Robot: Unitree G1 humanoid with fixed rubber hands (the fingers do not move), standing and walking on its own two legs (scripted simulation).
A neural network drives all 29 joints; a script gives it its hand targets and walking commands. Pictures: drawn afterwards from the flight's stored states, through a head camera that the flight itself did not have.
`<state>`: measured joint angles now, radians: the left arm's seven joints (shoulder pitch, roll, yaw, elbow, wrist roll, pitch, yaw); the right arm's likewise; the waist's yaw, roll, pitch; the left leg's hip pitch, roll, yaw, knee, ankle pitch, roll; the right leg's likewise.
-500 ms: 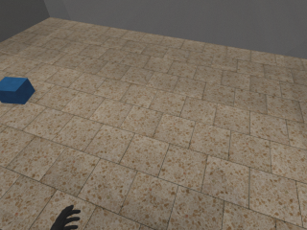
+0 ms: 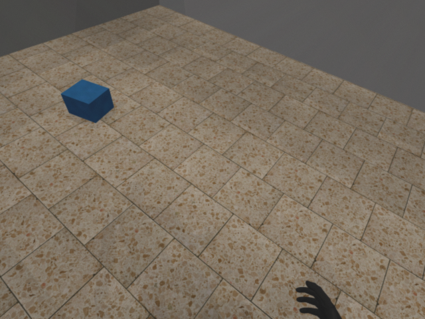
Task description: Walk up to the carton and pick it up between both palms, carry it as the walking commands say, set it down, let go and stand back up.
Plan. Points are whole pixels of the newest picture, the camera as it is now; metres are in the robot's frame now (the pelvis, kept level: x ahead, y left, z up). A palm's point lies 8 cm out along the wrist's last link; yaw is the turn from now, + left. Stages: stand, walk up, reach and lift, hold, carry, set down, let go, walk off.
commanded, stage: walk up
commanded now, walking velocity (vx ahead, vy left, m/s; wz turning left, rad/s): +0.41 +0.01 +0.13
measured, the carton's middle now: (88, 100) +1.50 +0.91 -0.68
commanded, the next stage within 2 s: none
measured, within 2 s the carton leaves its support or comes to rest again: neither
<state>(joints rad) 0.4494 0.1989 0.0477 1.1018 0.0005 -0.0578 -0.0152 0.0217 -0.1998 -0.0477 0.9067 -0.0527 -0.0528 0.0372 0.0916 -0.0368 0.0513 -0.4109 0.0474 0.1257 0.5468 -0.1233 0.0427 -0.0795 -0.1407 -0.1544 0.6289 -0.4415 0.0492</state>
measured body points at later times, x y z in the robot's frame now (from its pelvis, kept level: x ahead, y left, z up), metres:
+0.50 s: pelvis +0.24 -0.03 +0.00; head +0.27 -0.04 +0.45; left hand +0.45 +0.19 -0.10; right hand +0.14 -0.27 -0.15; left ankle +0.09 +0.10 -0.71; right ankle +0.34 -0.14 -0.73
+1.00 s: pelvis +0.48 +0.03 +0.00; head +0.50 +0.05 +0.45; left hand +0.36 +0.25 -0.15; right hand +0.70 -0.17 -0.10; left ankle +0.56 +0.14 -0.73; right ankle +0.34 -0.13 -0.70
